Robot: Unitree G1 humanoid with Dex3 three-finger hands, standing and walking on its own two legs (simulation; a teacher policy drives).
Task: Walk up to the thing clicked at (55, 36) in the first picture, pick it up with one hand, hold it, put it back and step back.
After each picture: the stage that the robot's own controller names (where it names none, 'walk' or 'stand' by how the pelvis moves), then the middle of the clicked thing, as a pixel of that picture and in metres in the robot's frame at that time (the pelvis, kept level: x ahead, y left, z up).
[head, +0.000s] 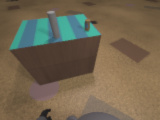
stand; (54, 25) +0.81 +0.41 +0.13
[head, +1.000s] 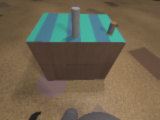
walk; (75, 23) +0.77 +0.19 +0.16
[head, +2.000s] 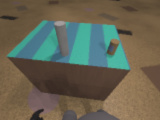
stand; (62, 40) +0.52 +0.23 +0.16
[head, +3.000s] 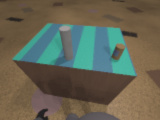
stand; (67, 45) +0.50 +0.21 +0.15
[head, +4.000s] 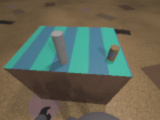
stand; (61, 49) +0.46 +0.23 +0.14
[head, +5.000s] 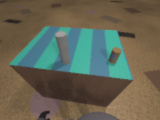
stand; (63, 49) +0.47 +0.22 +0.13
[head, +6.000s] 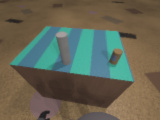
stand; (64, 50) +0.47 +0.22 +0.13
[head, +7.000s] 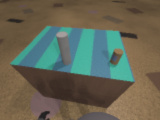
stand; (64, 50) +0.47 +0.21 +0.13
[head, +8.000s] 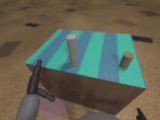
rise first; (73, 52) +0.47 +0.18 +0.13
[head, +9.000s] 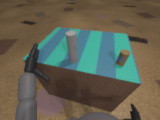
go down; (72, 48) +0.50 +0.18 +0.14
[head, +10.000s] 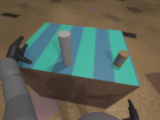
go down; (66, 51) +0.45 +0.17 +0.14
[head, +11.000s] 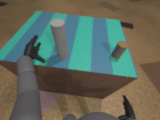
close in; (61, 42) +0.47 +0.18 +0.15
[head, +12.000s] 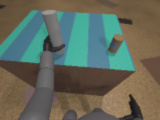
close; (55, 35) +0.51 +0.20 +0.18
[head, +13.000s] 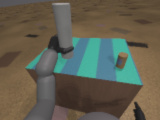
lift; (64, 35) +0.35 +0.15 +0.36
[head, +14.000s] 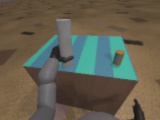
lift; (65, 45) +0.36 +0.16 +0.29
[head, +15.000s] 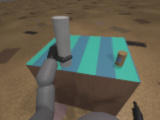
hold; (63, 44) +0.34 +0.17 +0.31
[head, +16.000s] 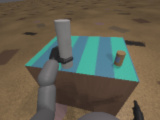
hold; (65, 46) +0.34 +0.16 +0.30
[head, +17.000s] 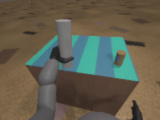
crouch; (65, 46) +0.35 +0.16 +0.29
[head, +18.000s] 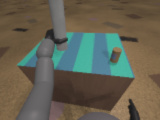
crouch; (59, 28) +0.45 +0.19 +0.34
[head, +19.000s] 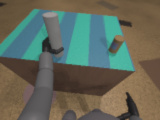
lower; (55, 38) +0.49 +0.20 +0.18
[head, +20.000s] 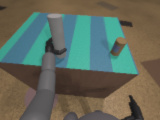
lower; (58, 39) +0.49 +0.19 +0.18
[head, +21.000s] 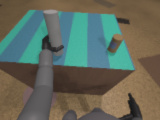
lower; (55, 35) +0.51 +0.20 +0.18
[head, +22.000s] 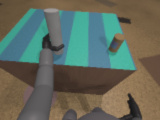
lower; (55, 35) +0.51 +0.20 +0.18
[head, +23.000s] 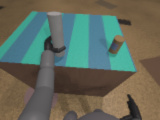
loosen; (57, 37) +0.50 +0.19 +0.18
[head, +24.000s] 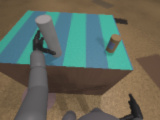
withdraw; (51, 40) +0.48 +0.20 +0.18
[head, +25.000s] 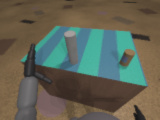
sink last; (72, 49) +0.46 +0.18 +0.15
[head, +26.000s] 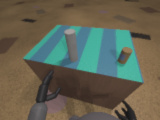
stand; (72, 47) +0.49 +0.19 +0.14
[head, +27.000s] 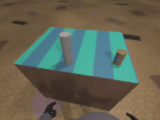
stand; (67, 50) +0.47 +0.19 +0.14
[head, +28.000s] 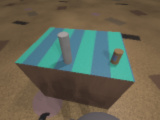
stand; (66, 49) +0.48 +0.21 +0.13
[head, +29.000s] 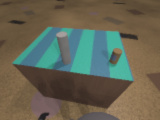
stand; (64, 50) +0.48 +0.22 +0.13
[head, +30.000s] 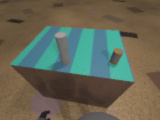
stand; (63, 50) +0.46 +0.22 +0.13
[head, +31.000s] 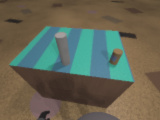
stand; (63, 50) +0.46 +0.22 +0.13
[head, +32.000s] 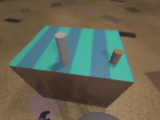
walk; (63, 51) +0.46 +0.22 +0.13
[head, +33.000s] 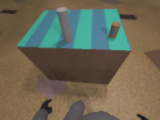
walk; (65, 27) +0.64 +0.23 +0.15
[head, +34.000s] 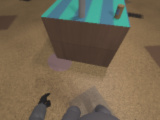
walk; (81, 3) +1.01 +0.17 +0.16
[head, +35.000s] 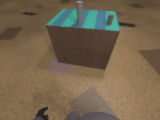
stand; (79, 14) +1.12 +0.21 +0.15
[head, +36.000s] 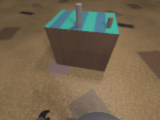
stand; (79, 16) +1.08 +0.20 +0.13
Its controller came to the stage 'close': yes
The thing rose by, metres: 0.22
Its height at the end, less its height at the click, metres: +0.00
